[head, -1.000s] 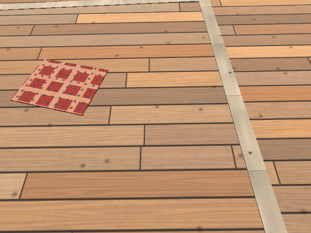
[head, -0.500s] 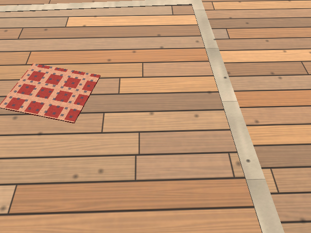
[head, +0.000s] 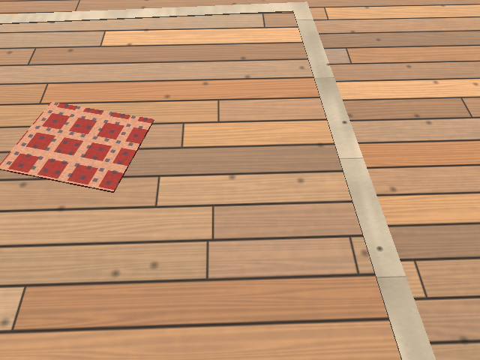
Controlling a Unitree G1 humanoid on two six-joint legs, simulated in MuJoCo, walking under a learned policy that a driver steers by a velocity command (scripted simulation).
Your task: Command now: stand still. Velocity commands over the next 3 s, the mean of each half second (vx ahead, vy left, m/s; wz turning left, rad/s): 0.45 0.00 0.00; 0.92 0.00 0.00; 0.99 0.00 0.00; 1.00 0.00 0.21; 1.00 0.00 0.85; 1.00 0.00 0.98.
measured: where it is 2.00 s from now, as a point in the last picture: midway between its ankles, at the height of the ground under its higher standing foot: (224, 123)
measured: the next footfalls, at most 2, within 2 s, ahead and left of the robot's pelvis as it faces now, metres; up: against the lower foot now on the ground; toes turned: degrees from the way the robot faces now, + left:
left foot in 0.42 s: +0.23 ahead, +0.19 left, +0.00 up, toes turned +6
right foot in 0.92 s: +0.75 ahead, -0.03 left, +0.00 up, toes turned -2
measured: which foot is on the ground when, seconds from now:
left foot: down 0.00-0.14, up 0.16-0.40, down 0.42-0.94, up 0.96-1.00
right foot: down 0.00-0.42, up 0.44-0.90, down 0.92-1.00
